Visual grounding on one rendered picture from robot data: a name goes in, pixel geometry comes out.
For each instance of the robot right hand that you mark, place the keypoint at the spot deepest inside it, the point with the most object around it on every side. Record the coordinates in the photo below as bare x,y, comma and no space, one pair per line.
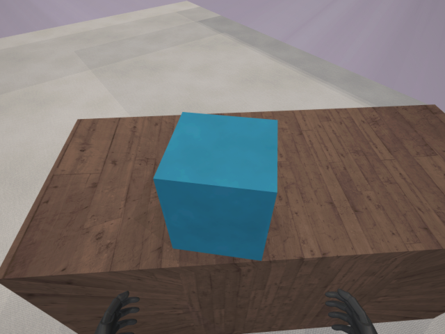
356,316

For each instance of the pedestal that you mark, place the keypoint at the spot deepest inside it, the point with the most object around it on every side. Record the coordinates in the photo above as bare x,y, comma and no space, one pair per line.
360,206

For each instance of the carton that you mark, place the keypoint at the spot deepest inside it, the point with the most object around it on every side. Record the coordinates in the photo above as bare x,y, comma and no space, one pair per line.
217,184

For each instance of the robot left hand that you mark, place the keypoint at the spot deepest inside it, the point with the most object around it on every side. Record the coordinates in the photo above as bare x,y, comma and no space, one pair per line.
109,323

